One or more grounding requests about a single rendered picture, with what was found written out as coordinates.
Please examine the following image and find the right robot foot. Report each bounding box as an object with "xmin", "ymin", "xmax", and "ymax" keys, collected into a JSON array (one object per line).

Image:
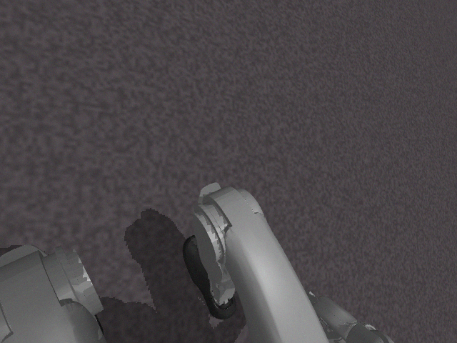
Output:
[{"xmin": 183, "ymin": 235, "xmax": 236, "ymax": 319}]

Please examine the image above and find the right robot arm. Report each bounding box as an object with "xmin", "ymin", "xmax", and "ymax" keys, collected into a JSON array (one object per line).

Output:
[{"xmin": 346, "ymin": 322, "xmax": 394, "ymax": 343}]

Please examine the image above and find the right robot hand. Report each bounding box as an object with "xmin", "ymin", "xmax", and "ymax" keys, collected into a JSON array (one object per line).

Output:
[{"xmin": 304, "ymin": 289, "xmax": 360, "ymax": 343}]

